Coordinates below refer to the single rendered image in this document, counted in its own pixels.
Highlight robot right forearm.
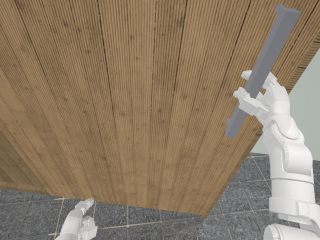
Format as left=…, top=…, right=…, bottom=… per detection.
left=262, top=114, right=320, bottom=237

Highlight robot left hand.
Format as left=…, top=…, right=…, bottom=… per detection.
left=60, top=198, right=98, bottom=240

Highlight wardrobe door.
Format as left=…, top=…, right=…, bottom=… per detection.
left=0, top=130, right=44, bottom=187
left=0, top=0, right=320, bottom=215

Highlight right robot upper arm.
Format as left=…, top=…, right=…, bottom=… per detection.
left=263, top=223, right=320, bottom=240

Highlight robot right hand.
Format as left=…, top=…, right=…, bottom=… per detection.
left=233, top=70, right=290, bottom=126

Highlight handle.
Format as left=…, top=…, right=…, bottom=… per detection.
left=225, top=4, right=301, bottom=138

